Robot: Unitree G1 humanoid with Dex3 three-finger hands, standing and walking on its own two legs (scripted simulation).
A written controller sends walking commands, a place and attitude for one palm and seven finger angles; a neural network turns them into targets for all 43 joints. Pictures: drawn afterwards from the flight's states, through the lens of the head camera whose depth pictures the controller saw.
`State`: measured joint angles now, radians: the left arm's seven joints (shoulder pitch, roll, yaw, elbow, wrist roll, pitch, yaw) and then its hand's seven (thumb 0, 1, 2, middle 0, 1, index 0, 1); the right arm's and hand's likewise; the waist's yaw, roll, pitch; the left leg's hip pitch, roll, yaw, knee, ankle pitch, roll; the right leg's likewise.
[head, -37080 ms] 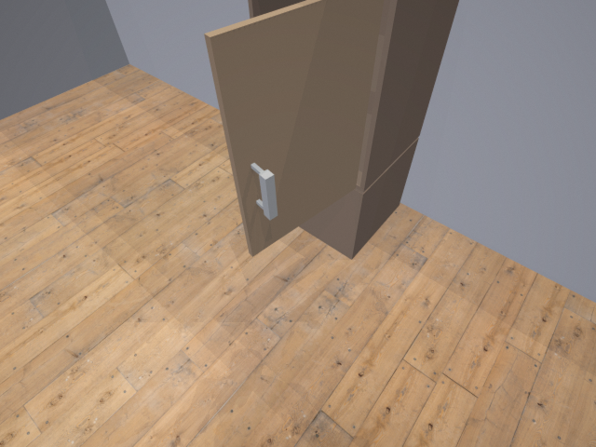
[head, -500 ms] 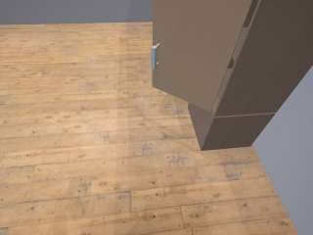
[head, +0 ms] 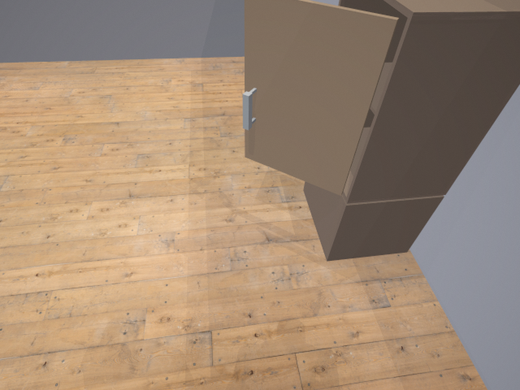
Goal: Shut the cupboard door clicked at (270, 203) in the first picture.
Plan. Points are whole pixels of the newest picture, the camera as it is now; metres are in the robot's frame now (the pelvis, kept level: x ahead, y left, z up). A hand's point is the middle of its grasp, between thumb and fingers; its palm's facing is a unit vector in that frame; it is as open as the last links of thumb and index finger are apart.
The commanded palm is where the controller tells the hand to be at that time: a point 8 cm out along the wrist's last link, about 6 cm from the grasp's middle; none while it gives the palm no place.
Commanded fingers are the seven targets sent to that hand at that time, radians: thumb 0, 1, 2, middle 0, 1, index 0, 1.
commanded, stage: let the arm hang, fingers relaxed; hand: left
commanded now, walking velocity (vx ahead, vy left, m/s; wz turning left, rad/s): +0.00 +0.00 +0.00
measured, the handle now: (250, 108) +0.99 +0.08 -0.10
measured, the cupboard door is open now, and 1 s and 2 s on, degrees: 52 52 52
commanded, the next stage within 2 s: look to check the result in 0.02 s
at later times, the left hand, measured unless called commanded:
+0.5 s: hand out of the picture -0.01 +0.16 -0.18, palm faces +0.02 -0.98 -0.18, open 7.3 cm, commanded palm none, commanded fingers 0.00 0.90 0.90 -0.20 -0.30 -0.20 -0.30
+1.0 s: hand out of the picture +0.04 +0.18 -0.19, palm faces +0.11 -0.97 -0.21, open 7.3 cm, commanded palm none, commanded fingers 0.00 0.90 0.90 -0.20 -0.30 -0.20 -0.30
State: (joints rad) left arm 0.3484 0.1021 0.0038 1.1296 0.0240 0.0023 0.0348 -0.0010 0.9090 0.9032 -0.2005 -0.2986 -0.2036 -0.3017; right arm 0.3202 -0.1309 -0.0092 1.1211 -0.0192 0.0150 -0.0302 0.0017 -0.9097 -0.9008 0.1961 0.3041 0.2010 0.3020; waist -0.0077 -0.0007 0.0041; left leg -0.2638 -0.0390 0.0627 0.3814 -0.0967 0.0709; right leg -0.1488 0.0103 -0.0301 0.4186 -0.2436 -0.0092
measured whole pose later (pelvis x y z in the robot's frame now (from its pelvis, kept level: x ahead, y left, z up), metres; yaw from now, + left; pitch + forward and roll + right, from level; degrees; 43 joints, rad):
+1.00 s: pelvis +0.03 +0.00 -0.01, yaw +5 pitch +0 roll -1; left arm 0.24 0.17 0.05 1.06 0.02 0.02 0.04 0.00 0.91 0.90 -0.20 -0.30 -0.20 -0.30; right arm 0.26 -0.16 -0.02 1.08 -0.02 0.03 -0.02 0.00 -0.91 -0.90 0.20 0.30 0.20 0.30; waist -0.01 0.01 0.08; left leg -0.34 -0.05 -0.01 0.56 -0.21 0.05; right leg -0.15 0.00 -0.11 0.49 -0.34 -0.02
